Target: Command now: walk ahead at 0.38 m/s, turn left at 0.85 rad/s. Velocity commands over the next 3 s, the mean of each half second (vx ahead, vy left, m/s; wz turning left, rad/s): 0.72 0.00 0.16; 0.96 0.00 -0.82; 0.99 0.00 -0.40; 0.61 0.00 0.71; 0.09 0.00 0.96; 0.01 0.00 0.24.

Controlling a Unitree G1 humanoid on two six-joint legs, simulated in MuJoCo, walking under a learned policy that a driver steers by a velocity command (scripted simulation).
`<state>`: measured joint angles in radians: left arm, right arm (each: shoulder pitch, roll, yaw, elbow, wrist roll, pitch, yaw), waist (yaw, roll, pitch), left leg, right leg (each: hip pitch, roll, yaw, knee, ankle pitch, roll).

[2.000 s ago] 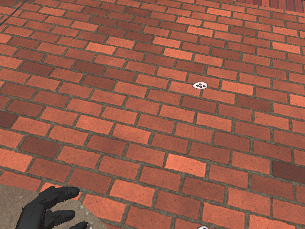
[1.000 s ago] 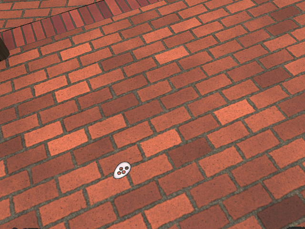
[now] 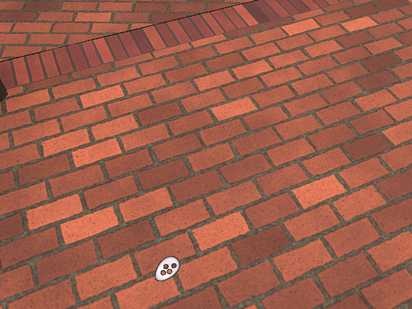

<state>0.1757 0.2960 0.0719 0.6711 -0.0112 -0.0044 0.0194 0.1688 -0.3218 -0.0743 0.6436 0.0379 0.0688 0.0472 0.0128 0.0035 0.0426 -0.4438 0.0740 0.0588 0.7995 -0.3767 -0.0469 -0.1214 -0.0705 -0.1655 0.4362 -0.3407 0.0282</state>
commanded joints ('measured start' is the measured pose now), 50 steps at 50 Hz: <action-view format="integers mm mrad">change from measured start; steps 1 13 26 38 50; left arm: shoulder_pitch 4 -72 133 96 309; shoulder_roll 217 103 178 114 -17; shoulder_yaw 69 3 31 14 -45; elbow -41 -51 -13 -39 -75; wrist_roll -20 -8 -55 -16 -76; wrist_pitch -39 -104 -78 -92 -65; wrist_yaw -23 -72 -104 -15 -15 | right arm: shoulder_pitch -72 184 237 -38 302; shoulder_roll -90 -108 -207 -54 -244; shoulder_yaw -18 2 -9 64 -47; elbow -108 -17 89 -127 -74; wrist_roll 2 -48 -91 -77 -42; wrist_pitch -26 -147 -124 -205 -198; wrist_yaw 8 -40 -125 -57 -42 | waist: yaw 21 -50 144 -51 -85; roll -131 71 209 22 497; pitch -10 70 -153 105 -389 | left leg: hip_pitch -12 427 611 -65 906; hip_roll -5 124 139 0 381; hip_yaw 49 -239 114 -142 -1111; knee -90 -669 -139 156 -542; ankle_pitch -50 138 1751 224 -642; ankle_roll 75 254 22 -7 218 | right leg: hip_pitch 41 -774 -129 -423 -756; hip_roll -285 -69 231 90 112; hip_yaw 203 169 -24 565 357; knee -218 643 241 -297 1047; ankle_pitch -175 305 354 19 -155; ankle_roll -186 -24 -180 -360 -84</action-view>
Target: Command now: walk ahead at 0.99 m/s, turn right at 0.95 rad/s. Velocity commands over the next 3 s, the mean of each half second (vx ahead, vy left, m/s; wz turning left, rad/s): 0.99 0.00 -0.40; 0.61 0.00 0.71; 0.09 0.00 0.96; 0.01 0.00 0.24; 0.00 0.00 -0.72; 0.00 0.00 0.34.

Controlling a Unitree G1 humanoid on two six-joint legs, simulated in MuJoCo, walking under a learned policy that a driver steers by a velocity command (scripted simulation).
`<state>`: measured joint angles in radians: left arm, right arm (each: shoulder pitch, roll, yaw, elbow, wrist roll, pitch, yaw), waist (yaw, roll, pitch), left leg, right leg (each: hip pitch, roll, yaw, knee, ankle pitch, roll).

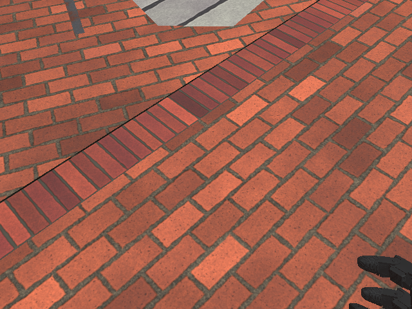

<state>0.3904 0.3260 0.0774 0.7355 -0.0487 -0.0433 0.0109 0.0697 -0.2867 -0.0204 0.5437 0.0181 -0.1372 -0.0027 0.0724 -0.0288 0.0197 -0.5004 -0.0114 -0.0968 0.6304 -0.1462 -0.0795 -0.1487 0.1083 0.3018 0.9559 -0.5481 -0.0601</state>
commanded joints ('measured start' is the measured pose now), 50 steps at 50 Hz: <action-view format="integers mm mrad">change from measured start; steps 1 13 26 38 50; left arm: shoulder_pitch -18 -348 49 -222 -244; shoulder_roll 37 -3 96 91 110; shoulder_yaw -33 -49 10 15 0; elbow -133 -214 -83 -12 -118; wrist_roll -28 22 55 54 60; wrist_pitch -18 -15 -50 -85 -16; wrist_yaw -2 -56 -36 20 8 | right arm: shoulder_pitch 331 332 319 136 140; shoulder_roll -188 -124 -109 -16 -204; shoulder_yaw -84 -62 -25 -29 -106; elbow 4 194 197 134 -16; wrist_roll -19 -18 76 -16 -3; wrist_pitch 14 8 9 91 82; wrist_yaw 0 5 -12 56 39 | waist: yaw -181 -96 86 -93 -31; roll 343 49 -95 37 -48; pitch -202 157 -193 99 -121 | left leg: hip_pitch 834 414 -298 22 351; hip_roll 418 261 83 95 193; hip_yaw -787 26 -48 180 -584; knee -377 -549 826 122 -353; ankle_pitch -784 33 -202 375 79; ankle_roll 223 233 137 94 386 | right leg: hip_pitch -774 -715 433 -102 -463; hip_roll -112 -187 -468 -266 -88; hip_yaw -149 -198 333 -559 -113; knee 573 10 -684 -747 368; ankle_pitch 159 526 -146 874 113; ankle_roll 13 -2 -140 -41 84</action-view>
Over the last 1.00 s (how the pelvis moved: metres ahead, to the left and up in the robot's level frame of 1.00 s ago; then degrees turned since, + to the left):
0.72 0.15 -0.03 -24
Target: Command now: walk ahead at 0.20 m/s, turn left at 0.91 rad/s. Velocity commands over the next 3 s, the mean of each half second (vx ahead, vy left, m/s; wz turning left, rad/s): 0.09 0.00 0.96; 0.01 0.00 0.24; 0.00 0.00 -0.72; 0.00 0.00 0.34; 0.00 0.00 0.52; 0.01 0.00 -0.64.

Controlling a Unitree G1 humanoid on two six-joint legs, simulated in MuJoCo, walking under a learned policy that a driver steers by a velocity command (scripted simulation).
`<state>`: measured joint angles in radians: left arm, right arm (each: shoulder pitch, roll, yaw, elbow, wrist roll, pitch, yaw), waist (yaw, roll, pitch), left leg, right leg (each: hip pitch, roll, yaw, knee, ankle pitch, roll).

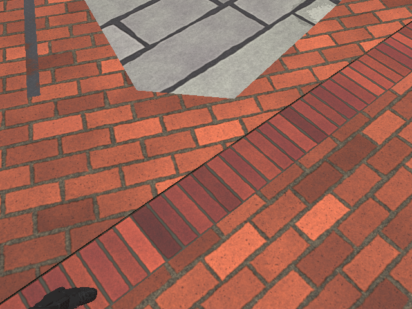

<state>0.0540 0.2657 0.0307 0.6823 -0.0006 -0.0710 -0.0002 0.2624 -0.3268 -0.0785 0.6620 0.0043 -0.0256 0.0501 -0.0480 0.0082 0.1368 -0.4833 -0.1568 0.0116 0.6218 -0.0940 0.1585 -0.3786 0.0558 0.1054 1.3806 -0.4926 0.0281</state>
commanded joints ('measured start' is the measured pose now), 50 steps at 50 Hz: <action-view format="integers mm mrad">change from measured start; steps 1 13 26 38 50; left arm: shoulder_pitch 77 -89 -58 61 145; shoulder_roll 176 121 146 195 137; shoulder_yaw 51 50 63 65 71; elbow -63 -63 -77 5 33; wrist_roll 14 1 10 -9 -32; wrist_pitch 25 29 60 85 121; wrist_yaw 20 27 50 7 16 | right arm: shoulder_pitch -66 -55 15 -61 -152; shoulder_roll -151 -148 -172 -60 -59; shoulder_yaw -47 -53 -55 10 1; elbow -143 -164 -154 -149 -99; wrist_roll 0 15 19 1 -26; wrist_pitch -22 75 96 69 33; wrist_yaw -26 -103 -66 -67 -101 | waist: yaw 92 11 13 86 52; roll -63 142 -118 -181 150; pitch -225 -217 -155 -223 -132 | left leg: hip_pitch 275 280 -147 129 372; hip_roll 292 159 113 167 447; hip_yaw -606 -562 -161 -25 -78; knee -340 -243 670 91 -296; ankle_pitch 129 -18 -310 -319 242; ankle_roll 124 9 -243 -221 46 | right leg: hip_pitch -180 -157 193 251 -250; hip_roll -45 31 -275 -311 -115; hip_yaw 85 92 175 46 -89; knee -125 -634 -1083 -1056 -250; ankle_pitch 64 298 385 550 56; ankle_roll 6 72 -205 -269 80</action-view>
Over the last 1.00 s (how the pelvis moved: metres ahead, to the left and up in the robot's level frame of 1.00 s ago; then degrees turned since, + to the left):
0.77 -0.08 0.00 12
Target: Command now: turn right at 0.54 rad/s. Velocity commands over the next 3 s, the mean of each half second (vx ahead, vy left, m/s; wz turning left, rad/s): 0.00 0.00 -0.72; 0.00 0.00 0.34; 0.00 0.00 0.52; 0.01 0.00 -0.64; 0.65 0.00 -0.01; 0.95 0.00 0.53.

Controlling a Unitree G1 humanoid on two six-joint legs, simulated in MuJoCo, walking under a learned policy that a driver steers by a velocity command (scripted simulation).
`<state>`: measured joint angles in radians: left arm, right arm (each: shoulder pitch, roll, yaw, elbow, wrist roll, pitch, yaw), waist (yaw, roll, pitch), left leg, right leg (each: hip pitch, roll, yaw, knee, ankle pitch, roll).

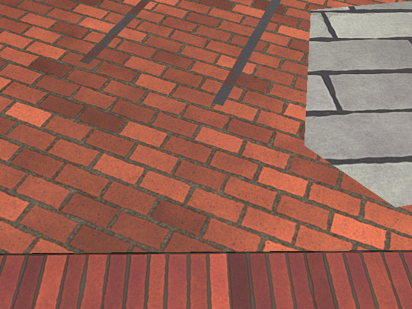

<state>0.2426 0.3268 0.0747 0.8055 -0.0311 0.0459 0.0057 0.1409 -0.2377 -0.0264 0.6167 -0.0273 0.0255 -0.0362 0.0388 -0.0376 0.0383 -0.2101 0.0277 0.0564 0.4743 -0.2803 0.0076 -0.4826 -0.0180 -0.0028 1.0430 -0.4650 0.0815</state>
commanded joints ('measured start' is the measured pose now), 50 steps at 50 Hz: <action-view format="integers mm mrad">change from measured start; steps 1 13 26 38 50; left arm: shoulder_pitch -63 114 -77 -134 6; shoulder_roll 62 326 151 89 83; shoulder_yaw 22 104 27 7 44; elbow -107 -223 -257 -220 -170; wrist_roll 0 43 32 60 22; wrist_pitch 6 1 -14 -39 -58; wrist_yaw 6 -8 32 37 -4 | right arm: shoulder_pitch -29 -111 -63 53 -15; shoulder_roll -148 -99 -140 -269 -207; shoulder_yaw -54 -64 -70 -94 -109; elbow -49 -86 13 10 -58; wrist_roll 4 -6 26 49 74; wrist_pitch -16 -35 -27 -48 23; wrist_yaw -17 20 7 34 -8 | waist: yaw -45 27 -12 -25 6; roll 185 -337 -99 253 154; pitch -39 -177 -127 -88 -187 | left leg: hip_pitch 121 -503 -337 -12 -171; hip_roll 264 -32 -14 200 10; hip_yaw -104 37 -121 -488 -477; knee -146 681 424 -71 24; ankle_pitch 418 -433 3 500 53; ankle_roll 198 -104 -113 204 51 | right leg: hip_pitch -149 549 329 161 440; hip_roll -52 -347 -152 108 17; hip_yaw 7 605 307 14 123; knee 39 -666 -674 -309 -715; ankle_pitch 57 880 525 162 292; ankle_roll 34 -440 -302 -84 -74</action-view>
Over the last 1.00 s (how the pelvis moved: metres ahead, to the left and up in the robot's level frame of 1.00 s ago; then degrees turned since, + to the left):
0.15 -0.08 0.03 34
